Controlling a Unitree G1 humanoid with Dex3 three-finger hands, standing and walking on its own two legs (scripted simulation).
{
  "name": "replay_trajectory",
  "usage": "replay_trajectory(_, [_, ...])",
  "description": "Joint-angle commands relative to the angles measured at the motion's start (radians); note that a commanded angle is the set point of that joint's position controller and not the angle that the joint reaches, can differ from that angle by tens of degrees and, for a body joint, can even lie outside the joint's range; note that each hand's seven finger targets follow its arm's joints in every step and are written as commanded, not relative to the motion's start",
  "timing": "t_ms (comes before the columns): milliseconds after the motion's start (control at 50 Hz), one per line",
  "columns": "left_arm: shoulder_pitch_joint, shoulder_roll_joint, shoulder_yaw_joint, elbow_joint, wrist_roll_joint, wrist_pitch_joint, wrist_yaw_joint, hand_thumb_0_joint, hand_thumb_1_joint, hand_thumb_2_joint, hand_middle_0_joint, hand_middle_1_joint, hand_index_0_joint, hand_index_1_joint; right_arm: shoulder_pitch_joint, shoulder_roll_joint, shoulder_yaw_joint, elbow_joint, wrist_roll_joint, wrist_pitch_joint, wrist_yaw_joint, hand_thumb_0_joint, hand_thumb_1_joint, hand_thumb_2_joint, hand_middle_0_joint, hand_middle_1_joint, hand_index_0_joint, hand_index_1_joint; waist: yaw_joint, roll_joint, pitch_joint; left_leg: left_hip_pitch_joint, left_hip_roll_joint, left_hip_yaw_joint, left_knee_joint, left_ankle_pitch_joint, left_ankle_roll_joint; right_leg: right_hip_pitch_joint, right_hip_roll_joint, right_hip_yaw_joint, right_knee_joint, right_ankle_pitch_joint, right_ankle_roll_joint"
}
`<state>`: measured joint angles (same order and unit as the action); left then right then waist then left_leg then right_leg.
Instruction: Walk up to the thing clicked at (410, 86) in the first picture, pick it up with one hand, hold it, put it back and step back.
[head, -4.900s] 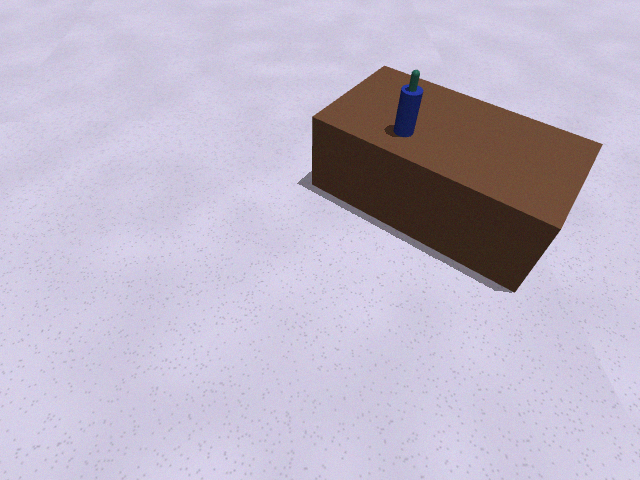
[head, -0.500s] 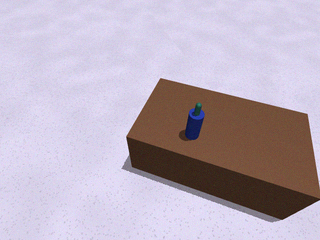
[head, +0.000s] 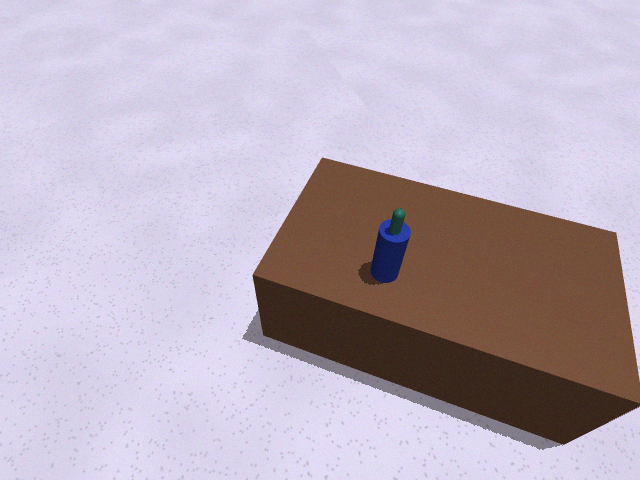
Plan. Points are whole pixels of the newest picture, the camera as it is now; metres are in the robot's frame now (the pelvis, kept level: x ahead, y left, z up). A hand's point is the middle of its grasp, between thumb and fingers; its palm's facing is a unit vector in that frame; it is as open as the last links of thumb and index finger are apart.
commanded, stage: stand
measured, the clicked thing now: (391, 243) +0.70 -0.20 -0.30
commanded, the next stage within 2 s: none
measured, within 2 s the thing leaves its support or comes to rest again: neither
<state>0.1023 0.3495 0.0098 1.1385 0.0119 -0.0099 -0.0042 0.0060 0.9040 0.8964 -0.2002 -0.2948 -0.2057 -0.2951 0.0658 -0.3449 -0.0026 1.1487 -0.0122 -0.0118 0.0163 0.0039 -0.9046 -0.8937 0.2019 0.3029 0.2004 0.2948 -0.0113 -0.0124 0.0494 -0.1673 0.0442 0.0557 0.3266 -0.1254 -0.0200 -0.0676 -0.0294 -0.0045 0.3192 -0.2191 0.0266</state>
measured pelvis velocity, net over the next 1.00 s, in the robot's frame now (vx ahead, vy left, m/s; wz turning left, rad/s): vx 0.01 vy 0.00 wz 0.00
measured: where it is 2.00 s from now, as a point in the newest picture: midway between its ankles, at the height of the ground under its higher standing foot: outside the picture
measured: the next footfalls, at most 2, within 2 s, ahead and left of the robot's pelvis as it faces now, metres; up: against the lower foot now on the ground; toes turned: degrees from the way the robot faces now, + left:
none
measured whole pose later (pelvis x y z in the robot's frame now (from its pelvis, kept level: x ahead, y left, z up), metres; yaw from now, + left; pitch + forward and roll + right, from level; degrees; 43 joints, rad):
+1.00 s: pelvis +0.01 +0.00 +0.00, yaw +0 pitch -2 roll +0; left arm 0.13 0.36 0.00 1.12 0.01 -0.01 0.00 0.01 0.90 0.90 -0.20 -0.29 -0.21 -0.30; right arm 0.08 -0.35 0.00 1.14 -0.01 -0.01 0.02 0.00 -0.90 -0.89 0.20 0.30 0.20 0.29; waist -0.01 -0.01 0.05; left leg -0.15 0.04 0.06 0.32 -0.13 -0.02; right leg -0.05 -0.03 -0.01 0.31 -0.23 0.03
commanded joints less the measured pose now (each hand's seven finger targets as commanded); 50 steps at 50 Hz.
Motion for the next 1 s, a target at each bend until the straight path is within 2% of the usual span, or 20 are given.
replay_trajectory(0, [-0.029, 0.213, 0.036, -0.059, 0.001, -0.02, 0.011, 0.0, 0.9, 0.9, -0.2, -0.3, -0.2, -0.3, -0.044, -0.216, -0.042, -0.058, 0.005, -0.018, -0.018, 0.0, -0.9, -0.9, 0.2, 0.3, 0.2, 0.3, 0.004, 0.029, -0.083, 0.099, 0.107, -0.103, -0.043, 0.08, 0.029, -0.065, -0.107, 0.072, -0.07, 0.099, -0.039])
replay_trajectory(60, [-0.027, 0.212, 0.034, -0.061, -0.001, -0.022, 0.011, 0.0, 0.9, 0.9, -0.2, -0.3, -0.2, -0.3, -0.046, -0.216, -0.041, -0.058, 0.006, -0.021, -0.018, 0.0, -0.9, -0.9, 0.2, 0.3, 0.2, 0.3, 0.006, 0.024, -0.098, 0.116, 0.111, -0.1, -0.029, 0.144, 0.028, -0.057, -0.109, 0.071, -0.063, 0.147, -0.039])
replay_trajectory(80, [-0.026, 0.212, 0.034, -0.062, -0.002, -0.021, 0.01, 0.0, 0.9, 0.9, -0.2, -0.3, -0.2, -0.3, -0.04, -0.213, -0.038, -0.055, 0.004, -0.021, -0.018, 0.0, -0.9, -0.9, 0.2, 0.3, 0.2, 0.3, 0.004, 0.032, -0.086, 0.102, 0.104, -0.097, -0.035, 0.112, 0.026, -0.065, -0.11, 0.074, -0.072, 0.127, -0.037])
replay_trajectory(140, [-0.024, 0.212, 0.033, -0.064, -0.002, -0.02, 0.011, 0.0, 0.9, 0.9, -0.2, -0.3, -0.2, -0.3, -0.044, -0.216, -0.041, -0.059, 0.004, -0.021, -0.019, 0.0, -0.9, -0.9, 0.2, 0.3, 0.2, 0.3, 0.008, 0.02, -0.1, 0.119, 0.112, -0.098, -0.027, 0.161, 0.029, -0.054, -0.111, 0.068, -0.057, 0.167, -0.04])
replay_trajectory(240, [-0.027, 0.218, 0.034, -0.066, -0.002, -0.017, 0.012, 0.0, 0.9, 0.9, -0.2, -0.3, -0.2, -0.3, -0.039, -0.208, -0.039, -0.055, 0.005, -0.017, -0.018, 0.0, -0.9, -0.9, 0.2, 0.3, 0.2, 0.3, 0.003, 0.004, -0.067, 0.1, 0.105, -0.097, -0.041, 0.095, 0.023, -0.079, -0.106, 0.068, -0.068, 0.1, -0.041])
replay_trajectory(340, [-0.009, 0.215, 0.031, -0.066, -0.004, -0.021, 0.011, 0.0, 0.9, 0.9, -0.2, -0.3, -0.2, -0.3, -0.035, -0.216, -0.041, -0.053, 0.004, -0.017, -0.017, 0.0, -0.9, -0.9, 0.2, 0.3, 0.2, 0.3, 0.007, 0.006, -0.082, 0.109, 0.106, -0.097, -0.032, 0.125, 0.026, -0.062, -0.11, 0.07, -0.071, 0.133, -0.038])
replay_trajectory(400, [-0.02, 0.219, 0.031, -0.07, -0.003, -0.019, 0.012, 0.0, 0.9, 0.9, -0.2, -0.3, -0.2, -0.3, -0.034, -0.21, -0.038, -0.053, 0.005, -0.015, -0.017, 0.0, -0.9, -0.9, 0.2, 0.3, 0.2, 0.3, 0.003, 0.01, -0.067, 0.093, 0.101, -0.098, -0.036, 0.092, 0.024, -0.066, -0.11, 0.07, -0.076, 0.115, -0.039])
replay_trajectory(520, [-0.008, 0.221, 0.033, -0.07, -0.003, -0.02, 0.014, 0.0, 0.9, 0.9, -0.2, -0.3, -0.2, -0.3, -0.024, -0.211, -0.038, -0.055, 0.004, -0.017, -0.018, 0.0, -0.9, -0.9, 0.2, 0.3, 0.2, 0.3, 0.005, 0.008, -0.088, 0.11, 0.107, -0.097, -0.02, 0.179, 0.029, -0.044, -0.112, 0.063, -0.062, 0.192, -0.038])
replay_trajectory(680, [-0.004, 0.216, 0.032, -0.072, -0.001, -0.016, 0.013, 0.0, 0.9, 0.9, -0.2, -0.3, -0.2, -0.3, -0.026, -0.216, -0.038, -0.059, 0.005, -0.018, -0.02, 0.0, -0.9, -0.9, 0.2, 0.3, 0.2, 0.3, 0.008, 0.025, -0.082, 0.11, 0.108, -0.096, -0.028, 0.145, 0.029, -0.051, -0.112, 0.066, -0.066, 0.148, -0.04])
replay_trajectory(760, [-0.005, 0.22, 0.034, -0.074, -0.003, -0.017, 0.014, 0.0, 0.9, 0.9, -0.2, -0.3, -0.2, -0.3, -0.025, -0.216, -0.038, -0.062, 0.005, -0.02, -0.021, 0.0, -0.9, -0.9, 0.2, 0.3, 0.2, 0.3, 0.009, 0.018, -0.09, 0.12, 0.11, -0.096, -0.022, 0.189, 0.029, -0.044, -0.113, 0.062, -0.057, 0.184, -0.041])
replay_trajectory(880, [-0.01, 0.217, 0.031, -0.077, -0.002, -0.017, 0.014, 0.0, 0.9, 0.9, -0.2, -0.3, -0.2, -0.3, -0.021, -0.22, -0.04, -0.061, 0.004, -0.016, -0.02, 0.0, -0.9, -0.9, 0.2, 0.3, 0.2, 0.3, 0.003, 0.013, -0.065, 0.105, 0.105, -0.095, -0.033, 0.112, 0.029, -0.06, -0.113, 0.069, -0.077, 0.126, -0.041])
replay_trajectory(980, [-0.004, 0.221, 0.032, -0.075, -0.002, -0.017, 0.013, 0.0, 0.9, 0.9, -0.2, -0.3, -0.2, -0.3, -0.023, -0.214, -0.039, -0.063, 0.004, -0.016, -0.019, 0.0, -0.9, -0.9, 0.2, 0.3, 0.2, 0.3, 0.004, 0.016, -0.062, 0.102, 0.103, -0.095, -0.039, 0.11, 0.028, -0.061, -0.112, 0.068, -0.076, 0.12, -0.041])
